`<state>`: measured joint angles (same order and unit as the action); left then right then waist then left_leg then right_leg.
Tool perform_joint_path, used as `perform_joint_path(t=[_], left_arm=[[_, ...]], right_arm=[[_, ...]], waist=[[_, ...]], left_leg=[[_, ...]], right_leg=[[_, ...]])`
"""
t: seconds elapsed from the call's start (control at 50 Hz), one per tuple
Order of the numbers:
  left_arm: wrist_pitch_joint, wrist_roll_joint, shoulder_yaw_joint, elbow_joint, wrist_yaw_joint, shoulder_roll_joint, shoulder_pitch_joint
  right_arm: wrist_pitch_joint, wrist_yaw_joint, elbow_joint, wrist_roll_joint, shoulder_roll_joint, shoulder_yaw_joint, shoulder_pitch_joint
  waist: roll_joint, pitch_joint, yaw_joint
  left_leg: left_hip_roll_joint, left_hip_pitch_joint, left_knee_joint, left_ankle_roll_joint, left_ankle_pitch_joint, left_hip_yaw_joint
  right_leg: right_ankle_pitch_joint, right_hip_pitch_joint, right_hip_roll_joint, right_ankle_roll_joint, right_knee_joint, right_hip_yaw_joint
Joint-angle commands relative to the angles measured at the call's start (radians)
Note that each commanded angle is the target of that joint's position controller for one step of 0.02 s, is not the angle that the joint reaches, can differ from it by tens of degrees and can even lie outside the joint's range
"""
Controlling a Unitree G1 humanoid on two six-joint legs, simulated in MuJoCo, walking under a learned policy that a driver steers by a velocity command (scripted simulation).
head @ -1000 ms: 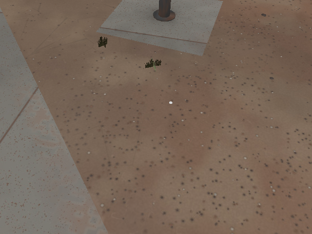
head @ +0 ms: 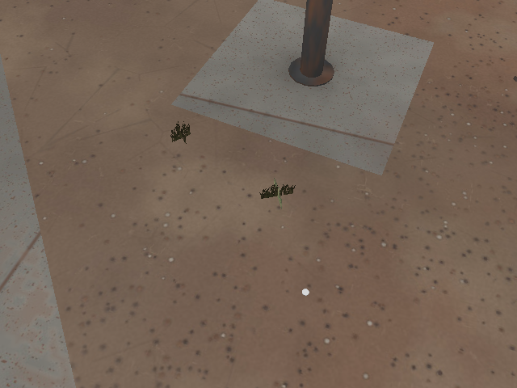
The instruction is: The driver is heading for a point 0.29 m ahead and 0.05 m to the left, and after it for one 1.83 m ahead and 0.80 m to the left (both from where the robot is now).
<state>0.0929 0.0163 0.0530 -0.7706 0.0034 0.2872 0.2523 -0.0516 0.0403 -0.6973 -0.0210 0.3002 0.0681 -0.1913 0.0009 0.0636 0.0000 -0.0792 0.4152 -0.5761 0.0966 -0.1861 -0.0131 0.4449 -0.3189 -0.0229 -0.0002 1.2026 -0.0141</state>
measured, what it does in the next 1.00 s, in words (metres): walks ahead, turning left: right foot, then left foot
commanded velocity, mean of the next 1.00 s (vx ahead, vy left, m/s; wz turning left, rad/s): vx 0.16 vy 0.00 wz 0.58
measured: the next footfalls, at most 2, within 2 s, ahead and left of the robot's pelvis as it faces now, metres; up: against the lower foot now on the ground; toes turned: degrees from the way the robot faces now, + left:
right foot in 0.34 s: +0.39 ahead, -0.09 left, +0.00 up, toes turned +18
left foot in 0.78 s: +0.23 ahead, +0.12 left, +0.00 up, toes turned +32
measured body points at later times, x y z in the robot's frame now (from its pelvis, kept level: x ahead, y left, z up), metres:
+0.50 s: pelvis +0.22 -0.03 +0.00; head +0.26 -0.03 +0.45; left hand +0.33 +0.26 -0.08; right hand +0.42 -0.28 -0.10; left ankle +0.12 +0.07 -0.64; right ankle +0.35 -0.11 -0.73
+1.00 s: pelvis +0.23 +0.01 +0.02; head +0.24 +0.07 +0.46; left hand +0.19 +0.34 -0.10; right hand +0.51 -0.14 -0.05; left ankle +0.19 +0.10 -0.73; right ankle +0.33 -0.12 -0.64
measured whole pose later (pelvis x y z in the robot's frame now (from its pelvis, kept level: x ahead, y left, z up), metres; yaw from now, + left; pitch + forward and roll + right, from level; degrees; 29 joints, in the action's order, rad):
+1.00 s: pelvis +0.23 +0.01 +0.02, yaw +36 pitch +2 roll -3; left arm -0.02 0.00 0.09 -0.75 0.03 0.33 0.09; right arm 0.03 -0.03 -0.61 0.00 0.30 0.06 -0.23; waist -0.03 0.04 -0.01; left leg -0.03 0.30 -0.47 0.05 -0.21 0.09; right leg 0.36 -0.55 0.01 -0.07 1.06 -0.03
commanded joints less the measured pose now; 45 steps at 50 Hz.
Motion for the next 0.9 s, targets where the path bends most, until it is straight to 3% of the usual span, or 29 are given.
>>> perform_joint_path(t=[0.02, 0.1, 0.14, 0.18, 0.22, 0.26, 0.32, 0.34, 0.36, 0.38, 0.4, 0.42, 0.44, 0.46, 0.48, 0.52, 0.62, 0.72, 0.76, 0.78, 0.8, 0.82, 0.84, 0.86, 0.88, 0.9], left_arm=[[0.042, -0.022, 0.034, 0.114, 0.002, 0.136, -0.054], [0.003, -0.036, 0.024, 0.123, 0.007, 0.094, -0.064], [0.0, -0.041, 0.014, 0.142, 0.01, 0.07, -0.136], [0.004, -0.035, 0.006, 0.151, 0.004, 0.051, -0.194], [0.004, -0.022, 0.009, 0.162, -0.005, 0.06, -0.24], [0.004, -0.02, 0.018, 0.168, -0.011, 0.086, -0.253], [0.018, -0.03, 0.038, 0.144, -0.013, 0.125, -0.159], [0.025, -0.045, 0.044, 0.138, -0.007, 0.148, -0.098], [0.022, -0.062, 0.048, 0.144, 0.003, 0.197, -0.045], [0.0, -0.061, 0.05, 0.126, 0.002, 0.2, -0.013], [-0.017, -0.032, 0.043, 0.153, 0.003, 0.146, -0.068], [-0.032, -0.03, 0.026, 0.173, 0.011, 0.09, -0.104], [-0.049, -0.036, 0.015, 0.173, 0.014, 0.07, -0.144], [-0.058, -0.035, 0.013, 0.17, 0.018, 0.073, -0.181], [-0.065, -0.042, 0.018, 0.162, 0.021, 0.096, -0.193], [-0.066, -0.047, 0.025, 0.147, 0.025, 0.103, -0.186], [-0.079, -0.032, 0.042, 0.126, 0.029, 0.14, -0.195], [-0.094, -0.012, 0.055, 0.099, 0.017, 0.173, -0.191], [-0.101, 0.004, 0.054, 0.081, 0.018, 0.165, -0.187], [-0.106, 0.005, 0.048, 0.057, 0.015, 0.133, -0.14], [-0.107, -0.032, 0.032, 0.071, 0.007, 0.069, -0.112], [-0.101, -0.04, 0.04, 0.126, 0.018, 0.098, -0.216], [-0.101, -0.028, 0.051, 0.127, 0.023, 0.128, -0.256], [-0.104, -0.017, 0.057, 0.116, 0.027, 0.131, -0.229], [-0.107, -0.023, 0.061, 0.088, 0.035, 0.129, -0.196], [-0.109, -0.031, 0.064, 0.081, 0.039, 0.134, -0.182]], right_arm=[[-0.016, -0.014, 0.069, 0.014, 0.106, 0.028, -0.058], [-0.019, -0.035, 0.066, 0.012, 0.139, 0.035, -0.056], [-0.006, -0.051, 0.053, 0.009, 0.158, 0.042, -0.067], [0.014, -0.064, 0.04, 0.002, 0.162, 0.046, -0.096], [0.032, -0.072, 0.027, -0.002, 0.163, 0.047, -0.127], [0.045, -0.078, 0.024, -0.004, 0.152, 0.046, -0.132], [0.052, -0.086, 0.055, 0.0, 0.13, 0.043, -0.061], [0.049, -0.083, 0.074, 0.005, 0.097, 0.033, -0.052], [0.046, -0.079, 0.09, 0.028, 0.029, 0.012, -0.125], [0.046, -0.07, 0.085, 0.005, 0.053, 0.006, -0.304], [0.058, -0.069, 0.045, -0.003, 0.158, 0.031, -0.315], [0.077, -0.072, 0.056, -0.007, 0.198, 0.046, -0.191], [0.098, -0.079, 0.065, -0.006, 0.191, 0.049, -0.14], [0.114, -0.085, 0.08, -0.001, 0.179, 0.051, -0.115], [0.122, -0.084, 0.085, -0.002, 0.143, 0.042, -0.12], [0.119, -0.084, 0.092, 0.001, 0.094, 0.031, -0.126], [0.111, -0.068, 0.126, 0.01, 0.081, 0.02, -0.056], [0.116, -0.044, 0.139, 0.009, 0.101, 0.028, -0.044], [0.114, -0.038, 0.118, 0.012, 0.104, 0.037, -0.097], [0.113, -0.043, 0.109, 0.016, 0.135, 0.051, -0.131], [0.111, -0.062, 0.125, 0.019, 0.248, 0.078, -0.146], [0.094, -0.059, 0.158, 0.047, 0.297, 0.082, -0.116], [0.072, -0.054, 0.157, 0.059, 0.249, 0.07, -0.094], [0.058, -0.055, 0.155, 0.048, 0.221, 0.061, -0.044], [0.055, -0.058, 0.162, 0.029, 0.189, 0.053, 0.0], [0.056, -0.063, 0.166, 0.017, 0.171, 0.045, 0.025]], waist=[[0.015, -0.128, -0.009], [0.031, -0.079, 0.015], [0.047, -0.062, -0.002], [0.078, -0.095, -0.033], [0.098, -0.117, -0.055], [0.109, -0.123, -0.05], [0.131, -0.149, 0.016], [0.094, -0.215, 0.043], [-0.103, -0.333, 0.019], [-0.335, -0.463, -0.044], [-0.199, -0.418, -0.034], [-0.122, -0.303, 0.002], [-0.075, -0.23, -0.003], [-0.091, -0.167, -0.014], [-0.122, -0.126, -0.025], [-0.145, -0.128, -0.021], [-0.13, -0.186, 0.001], [-0.144, -0.163, -0.002], [-0.124, -0.164, -0.035], [-0.055, -0.145, -0.038], [0.247, -0.127, -0.002], [0.299, -0.109, -0.048], [0.194, -0.116, -0.057], [0.162, -0.107, -0.02], [0.121, -0.118, -0.001], [0.131, -0.124, 0.008]], left_leg=[[0.267, -0.36, 0.31, 0.205, 0.187, 0.432], [0.217, -0.201, 0.341, 0.203, 0.416, 0.311], [0.16, -0.146, 0.3, 0.156, 0.55, 0.231], [0.117, -0.129, 0.255, 0.106, 0.546, 0.204], [0.125, -0.155, 0.222, 0.079, 0.462, 0.251], [0.145, -0.213, 0.167, 0.064, 0.394, 0.327], [0.14, -0.273, 0.015, 0.024, 0.368, 0.407], [0.085, -0.24, -0.119, -0.012, 0.309, 0.377], [-0.015, -0.063, -0.39, -0.065, -0.18, 0.279], [-0.079, 0.141, -0.617, -0.108, -0.583, 0.225], [0.011, 0.187, -0.73, -0.143, -0.493, 0.222], [0.041, 0.221, -0.768, -0.166, -0.406, 0.173], [0.067, 0.217, -0.748, -0.179, -0.351, 0.148], [0.092, 0.2, -0.713, -0.184, -0.316, 0.136], [0.095, 0.143, -0.668, -0.185, -0.284, 0.099], [0.094, 0.101, -0.579, -0.185, -0.261, 0.058], [0.147, 0.028, -0.367, -0.164, -0.182, 0.038], [0.132, -0.073, -0.156, -0.115, -0.149, -0.016], [0.095, -0.189, 0.023, -0.069, -0.05, -0.047], [0.105, -0.268, 0.128, -0.027, 0.031, 0.017], [0.347, -0.382, 0.217, 0.076, 0.307, 0.362], [0.467, -0.292, 0.266, 0.247, 0.33, 0.561], [0.422, -0.269, 0.28, 0.235, 0.266, 0.495], [0.368, -0.26, 0.267, 0.177, 0.228, 0.418], [0.326, -0.27, 0.252, 0.129, 0.204, 0.373], [0.309, -0.263, 0.24, 0.116, 0.259, 0.349]], right_leg=[[-0.116, -0.339, -0.08, 0.005, -0.029, -0.086], [-0.203, -0.293, -0.065, -0.061, -0.202, -0.041], [-0.318, -0.252, -0.026, -0.082, -0.366, -0.018], [-0.455, -0.169, 0.029, -0.085, -0.518, -0.003], [-0.52, -0.132, 0.065, -0.083, -0.61, -0.013], [-0.494, -0.124, 0.073, -0.068, -0.68, -0.051], [-0.5, -0.036, 0.05, -0.016, -0.779, -0.073], [-0.653, 0.119, -0.019, 0.026, -0.816, -0.101], [-1.073, 0.396, -0.243, 0.112, -0.735, -0.29], [-1.062, 0.585, -0.47, 0.318, -0.75, -0.623], [-0.766, 0.489, -0.449, 0.318, -0.794, -0.631], [-0.601, 0.391, -0.365, 0.264, -0.813, -0.472], [-0.487, 0.276, -0.304, 0.229, -0.846, -0.371], [-0.416, 0.173, -0.268, 0.217, -0.877, -0.306], [-0.405, 0.079, -0.222, 0.205, -0.913, -0.225], [-0.462, 0.064, -0.203, 0.22, -0.935, -0.141], [-0.497, 0.119, -0.269, 0.256, -0.941, -0.074], [-0.41, 0.129, -0.291, 0.219, -0.909, -0.021], [-0.353, 0.094, -0.266, 0.153, -0.823, 0.03], [-0.255, 0.019, -0.221, 0.079, -0.717, 0.083], [0.026, -0.213, -0.085, -0.035, -0.411, 0.2], [0.214, -0.365, 0.03, -0.067, -0.203, 0.069], [0.163, -0.369, 0.011, -0.054, -0.095, -0.019], [0.069, -0.371, -0.002, -0.042, -0.079, -0.041], [0.007, -0.365, -0.011, -0.045, -0.084, -0.05], [-0.038, -0.35, -0.006, -0.056, -0.072, -0.047]])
